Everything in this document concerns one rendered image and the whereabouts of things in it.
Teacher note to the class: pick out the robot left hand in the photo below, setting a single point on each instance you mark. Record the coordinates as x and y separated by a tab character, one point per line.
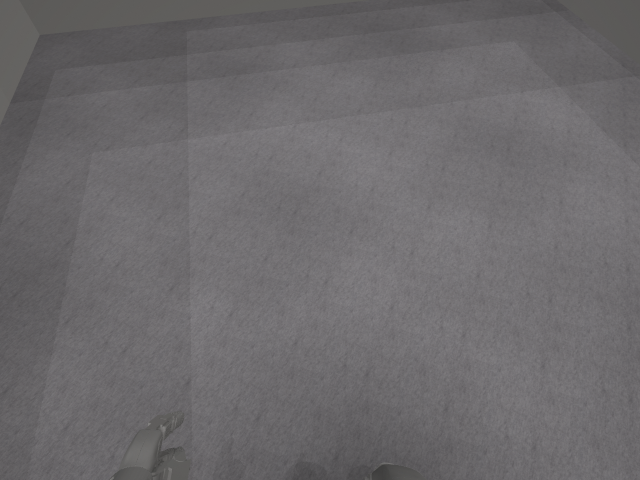
145	450

